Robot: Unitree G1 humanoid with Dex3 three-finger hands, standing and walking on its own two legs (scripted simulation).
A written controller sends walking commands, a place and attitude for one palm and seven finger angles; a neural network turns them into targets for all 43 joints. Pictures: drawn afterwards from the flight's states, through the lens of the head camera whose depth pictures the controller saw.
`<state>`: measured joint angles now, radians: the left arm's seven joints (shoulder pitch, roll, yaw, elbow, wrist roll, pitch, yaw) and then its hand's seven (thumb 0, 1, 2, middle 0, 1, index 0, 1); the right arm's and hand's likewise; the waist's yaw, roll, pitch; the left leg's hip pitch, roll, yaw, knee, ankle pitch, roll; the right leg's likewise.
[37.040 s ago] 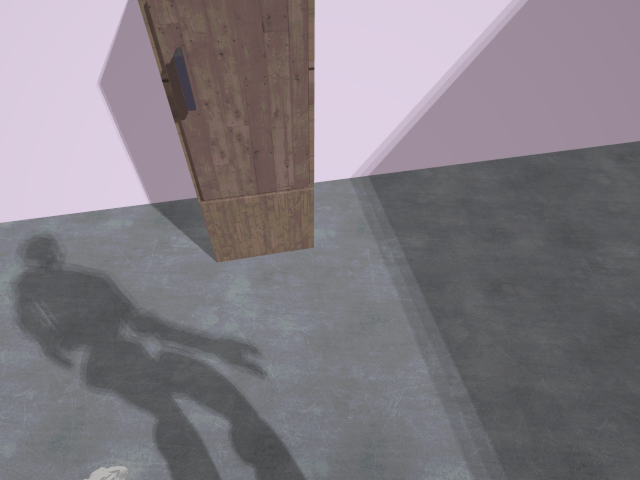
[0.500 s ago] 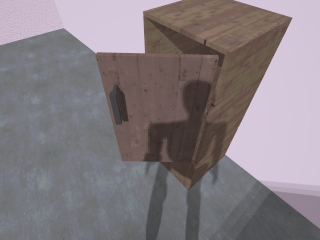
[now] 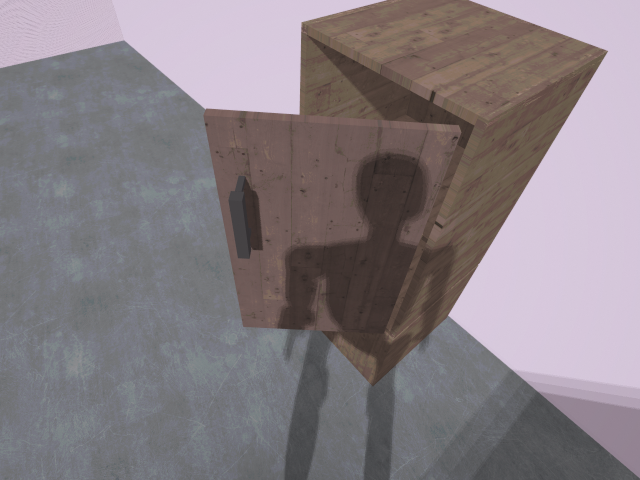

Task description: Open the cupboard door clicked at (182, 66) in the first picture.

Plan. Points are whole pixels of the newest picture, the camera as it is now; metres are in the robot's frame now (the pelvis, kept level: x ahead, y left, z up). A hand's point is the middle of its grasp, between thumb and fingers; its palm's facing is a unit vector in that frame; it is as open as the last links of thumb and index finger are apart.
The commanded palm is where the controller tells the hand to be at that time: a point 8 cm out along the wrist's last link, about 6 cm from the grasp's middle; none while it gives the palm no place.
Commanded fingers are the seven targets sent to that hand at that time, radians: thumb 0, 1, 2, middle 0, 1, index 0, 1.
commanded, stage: come to a stop and stand still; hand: left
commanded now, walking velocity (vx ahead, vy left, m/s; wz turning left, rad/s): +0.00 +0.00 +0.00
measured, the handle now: (242, 218) +0.49 +0.16 +0.01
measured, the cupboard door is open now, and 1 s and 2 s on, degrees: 48 48 48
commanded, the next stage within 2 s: look again from close up in 0.38 s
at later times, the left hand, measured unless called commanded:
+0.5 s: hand out of the picture +0.02 +0.19 -0.18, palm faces -0.01 -0.98 -0.19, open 7.4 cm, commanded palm none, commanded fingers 0.00 0.90 0.90 -0.20 -0.30 -0.20 -0.30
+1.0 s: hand out of the picture +0.00 +0.18 -0.18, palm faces -0.01 -0.99 -0.16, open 7.4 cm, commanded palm none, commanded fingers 0.00 0.90 0.90 -0.20 -0.30 -0.20 -0.30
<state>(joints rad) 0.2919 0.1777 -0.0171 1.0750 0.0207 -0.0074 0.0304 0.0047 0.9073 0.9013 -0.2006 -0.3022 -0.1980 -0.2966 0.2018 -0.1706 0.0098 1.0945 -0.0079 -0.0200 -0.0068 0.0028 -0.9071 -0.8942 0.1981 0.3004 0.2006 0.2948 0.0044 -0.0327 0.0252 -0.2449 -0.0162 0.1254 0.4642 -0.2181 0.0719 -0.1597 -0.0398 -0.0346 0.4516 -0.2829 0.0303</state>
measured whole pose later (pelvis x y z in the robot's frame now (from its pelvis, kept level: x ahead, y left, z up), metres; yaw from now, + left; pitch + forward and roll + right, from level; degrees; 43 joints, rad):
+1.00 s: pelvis +0.01 +0.01 +0.00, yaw -1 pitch -1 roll +0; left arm 0.30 0.17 -0.01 1.12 0.02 0.00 0.03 0.00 0.91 0.90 -0.20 -0.30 -0.20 -0.30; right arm 0.24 -0.16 0.00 1.14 -0.01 -0.02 -0.02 0.00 -0.91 -0.89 0.20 0.30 0.20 0.29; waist 0.00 -0.04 0.02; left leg -0.19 -0.05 0.15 0.40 -0.21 0.09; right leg -0.12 -0.07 -0.01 0.41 -0.28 0.05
